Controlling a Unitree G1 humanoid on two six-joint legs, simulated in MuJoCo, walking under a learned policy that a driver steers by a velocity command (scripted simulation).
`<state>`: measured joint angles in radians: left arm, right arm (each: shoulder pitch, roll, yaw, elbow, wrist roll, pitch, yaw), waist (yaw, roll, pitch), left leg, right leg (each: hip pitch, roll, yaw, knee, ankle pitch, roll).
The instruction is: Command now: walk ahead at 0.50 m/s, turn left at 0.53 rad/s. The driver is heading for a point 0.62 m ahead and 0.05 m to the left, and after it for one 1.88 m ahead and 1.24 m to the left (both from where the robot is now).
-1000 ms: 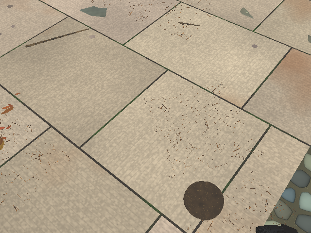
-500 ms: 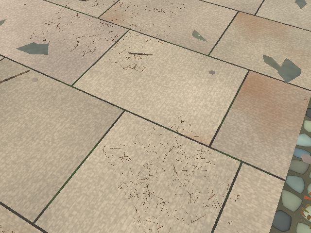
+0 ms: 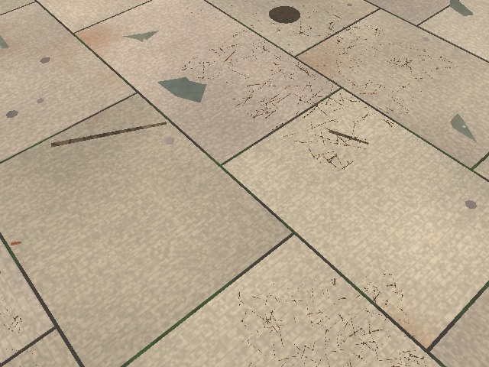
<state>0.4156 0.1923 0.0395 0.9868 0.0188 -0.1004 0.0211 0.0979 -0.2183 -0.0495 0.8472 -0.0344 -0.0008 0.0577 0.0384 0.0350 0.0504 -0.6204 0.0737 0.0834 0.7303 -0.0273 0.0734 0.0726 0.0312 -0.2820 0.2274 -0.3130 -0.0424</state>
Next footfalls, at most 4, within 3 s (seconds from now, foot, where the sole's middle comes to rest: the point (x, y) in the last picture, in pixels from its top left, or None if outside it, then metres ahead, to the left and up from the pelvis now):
0.12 left None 0.21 0.08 -0.78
0.62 right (271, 363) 0.48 0.00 -0.78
1.18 left None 0.42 0.18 -0.78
1.64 right None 0.40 -0.03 -0.78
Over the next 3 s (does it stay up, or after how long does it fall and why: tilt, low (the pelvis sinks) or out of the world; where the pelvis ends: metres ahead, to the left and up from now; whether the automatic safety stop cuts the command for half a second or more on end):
stays up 0.50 0.19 0.01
